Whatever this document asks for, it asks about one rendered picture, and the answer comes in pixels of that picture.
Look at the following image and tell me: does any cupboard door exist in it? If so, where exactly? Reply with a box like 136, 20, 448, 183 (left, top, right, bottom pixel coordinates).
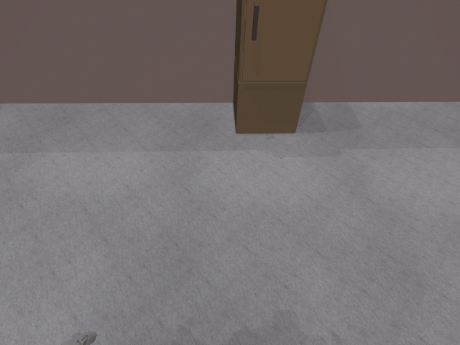
242, 0, 325, 81

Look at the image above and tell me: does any handle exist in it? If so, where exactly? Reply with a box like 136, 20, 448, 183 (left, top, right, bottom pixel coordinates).
252, 3, 259, 41

